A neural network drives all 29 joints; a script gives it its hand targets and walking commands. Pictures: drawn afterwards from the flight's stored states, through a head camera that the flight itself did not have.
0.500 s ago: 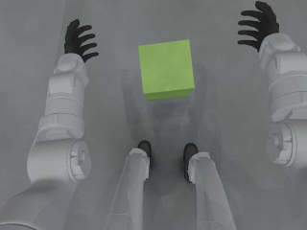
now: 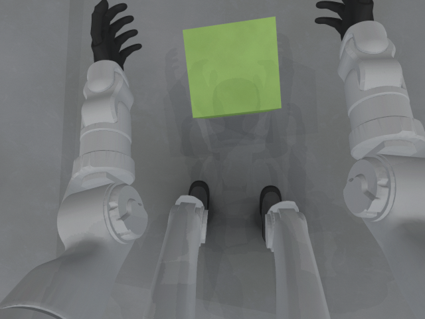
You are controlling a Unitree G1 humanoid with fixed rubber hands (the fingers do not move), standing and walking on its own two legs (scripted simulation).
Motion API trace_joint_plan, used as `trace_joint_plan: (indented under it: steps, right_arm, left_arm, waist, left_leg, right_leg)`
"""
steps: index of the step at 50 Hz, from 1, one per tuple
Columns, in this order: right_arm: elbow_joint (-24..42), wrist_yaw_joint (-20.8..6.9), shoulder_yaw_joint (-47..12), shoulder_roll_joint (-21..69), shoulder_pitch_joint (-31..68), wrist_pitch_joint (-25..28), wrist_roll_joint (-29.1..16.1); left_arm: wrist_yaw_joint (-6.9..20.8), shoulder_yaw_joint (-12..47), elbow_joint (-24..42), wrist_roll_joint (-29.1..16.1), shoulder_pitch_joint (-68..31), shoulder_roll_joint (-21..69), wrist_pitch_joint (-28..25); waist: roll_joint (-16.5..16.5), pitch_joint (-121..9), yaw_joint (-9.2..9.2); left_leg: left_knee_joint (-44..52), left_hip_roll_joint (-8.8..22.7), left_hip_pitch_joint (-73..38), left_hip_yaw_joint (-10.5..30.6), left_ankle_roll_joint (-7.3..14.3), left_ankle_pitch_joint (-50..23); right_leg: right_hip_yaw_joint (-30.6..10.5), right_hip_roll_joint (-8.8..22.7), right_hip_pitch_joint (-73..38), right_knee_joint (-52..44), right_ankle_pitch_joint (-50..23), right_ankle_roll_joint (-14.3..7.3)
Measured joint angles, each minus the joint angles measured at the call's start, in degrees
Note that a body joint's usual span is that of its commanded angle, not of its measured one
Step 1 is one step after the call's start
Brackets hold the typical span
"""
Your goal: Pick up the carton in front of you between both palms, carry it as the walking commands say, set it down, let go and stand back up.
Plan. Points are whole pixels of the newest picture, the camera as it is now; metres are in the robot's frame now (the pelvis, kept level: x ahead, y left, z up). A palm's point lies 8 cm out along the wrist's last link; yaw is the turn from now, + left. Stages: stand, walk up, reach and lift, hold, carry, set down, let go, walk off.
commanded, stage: reach and lift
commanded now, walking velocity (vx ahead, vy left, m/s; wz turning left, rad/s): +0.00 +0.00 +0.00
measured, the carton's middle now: (232, 78) +0.52 +0.02 -0.49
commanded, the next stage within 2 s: none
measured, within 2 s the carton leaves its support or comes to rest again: leaves its support in 1.54 s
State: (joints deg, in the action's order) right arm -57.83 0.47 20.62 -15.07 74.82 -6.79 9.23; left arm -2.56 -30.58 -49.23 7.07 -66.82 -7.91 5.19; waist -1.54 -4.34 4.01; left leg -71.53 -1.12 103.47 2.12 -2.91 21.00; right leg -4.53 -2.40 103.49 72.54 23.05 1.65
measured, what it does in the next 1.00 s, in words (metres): lowers itself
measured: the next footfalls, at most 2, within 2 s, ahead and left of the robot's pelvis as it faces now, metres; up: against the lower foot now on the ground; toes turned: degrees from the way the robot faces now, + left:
none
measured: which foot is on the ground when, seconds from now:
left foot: down 0.00-1.00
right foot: down 0.00-1.00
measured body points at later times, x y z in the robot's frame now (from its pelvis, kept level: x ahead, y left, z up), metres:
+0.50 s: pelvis -0.07 +0.00 -0.21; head +0.32 +0.00 +0.01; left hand +0.50 +0.21 -0.38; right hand +0.55 -0.16 -0.38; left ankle +0.05 +0.13 -0.58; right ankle +0.04 -0.13 -0.58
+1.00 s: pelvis -0.06 +0.00 -0.24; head +0.33 +0.00 -0.03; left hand +0.51 +0.19 -0.42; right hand +0.55 -0.15 -0.42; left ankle +0.05 +0.13 -0.58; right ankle +0.04 -0.12 -0.58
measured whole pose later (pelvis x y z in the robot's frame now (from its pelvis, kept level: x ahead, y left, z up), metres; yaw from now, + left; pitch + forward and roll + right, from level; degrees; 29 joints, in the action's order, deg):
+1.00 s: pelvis -0.06 +0.00 -0.24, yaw +1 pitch +36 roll +2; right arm -70.1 4.3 0.8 -25.4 97.4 -6.0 -10.5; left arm -6.9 -11.9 -66.2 -9.4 -92.5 -19.0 4.9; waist 0.2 27.1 2.9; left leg -126.1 -1.5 127.5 1.8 -3.6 34.7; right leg -3.0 -2.8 127.6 128.3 36.8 1.9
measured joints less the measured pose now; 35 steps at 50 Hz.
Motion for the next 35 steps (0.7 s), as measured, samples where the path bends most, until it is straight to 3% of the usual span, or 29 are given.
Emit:
trace_joint_plan:
  steps: [10,12,13,17,27,35]
  right_arm:
    - [0.14,3.83,-10.08,-5.07,3.43,0.42,-9.45]
    - [0.23,4.32,-12.32,-6.71,5.02,-0.18,-11.90]
    - [0.25,4.52,-13.34,-7.43,5.86,-0.59,-13.08]
    - [-2.34,4.84,-16.26,-9.96,10.43,-2.02,-16.34]
    - [-12.08,3.40,-17.63,-12.05,21.52,-1.43,-18.49]
    - [-12.74,3.27,-20.21,-13.15,23.12,0.38,-20.76]
  left_arm:
    - [-3.00,8.40,-2.65,-9.30,-4.90,-5.10,-0.20]
    - [-3.69,10.56,-2.77,-11.53,-6.53,-6.29,0.44]
    - [-4.01,11.59,-2.85,-12.59,-7.36,-6.90,0.85]
    - [-4.94,14.62,-4.88,-15.66,-11.61,-8.74,2.46]
    - [-4.65,17.40,-14.33,-16.00,-23.35,-11.22,2.24]
    - [-4.69,18.78,-17.12,-17.12,-26.72,-11.86,0.41]
  waist:
    - [1.04,4.66,-0.07]
    - [1.30,7.02,0.03]
    - [1.38,8.36,0.18]
    - [1.48,13.08,-0.03]
    - [1.52,25.50,-0.46]
    - [2.45,33.14,-1.00]
  left_leg:
    - [-23.44,-0.95,16.83,0.02,-0.36,8.13]
    - [-27.82,-1.04,19.06,-0.02,-0.13,9.37]
    - [-29.73,-0.98,19.91,-0.01,-0.15,6.64]
    - [-37.31,-1.21,22.85,-0.36,-0.46,10.23]
    - [-47.50,-1.38,25.75,0.18,-0.93,9.82]
    - [-52.57,-0.53,23.49,-0.62,-0.15,12.39]
  right_leg:
    - [-0.01,-0.82,16.68,24.21,8.49,0.45]
    - [0.12,-0.96,19.03,28.85,9.21,0.68]
    - [0.25,-1.15,19.91,31.05,9.49,0.75]
    - [0.17,-1.07,22.92,38.31,8.66,0.85]
    - [1.06,-1.14,25.51,48.55,9.96,0.98]
    - [1.08,-0.45,23.20,53.62,12.63,0.89]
